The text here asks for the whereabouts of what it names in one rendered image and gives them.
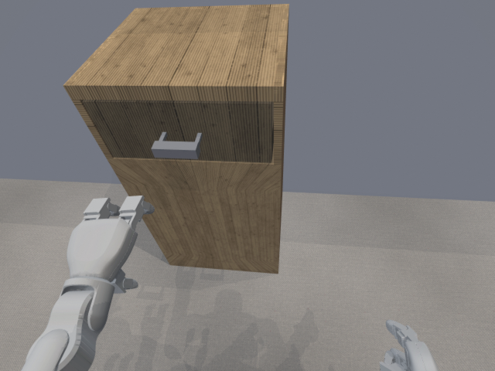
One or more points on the cabinet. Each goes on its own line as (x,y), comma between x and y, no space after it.
(209,214)

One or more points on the robot right hand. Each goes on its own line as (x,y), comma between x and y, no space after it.
(417,356)

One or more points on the robot left forearm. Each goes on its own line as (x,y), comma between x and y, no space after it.
(76,320)

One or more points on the handle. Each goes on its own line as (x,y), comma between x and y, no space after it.
(176,149)

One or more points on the drawer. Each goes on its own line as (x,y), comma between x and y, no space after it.
(233,131)

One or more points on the robot left hand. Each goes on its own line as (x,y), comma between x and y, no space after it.
(99,246)

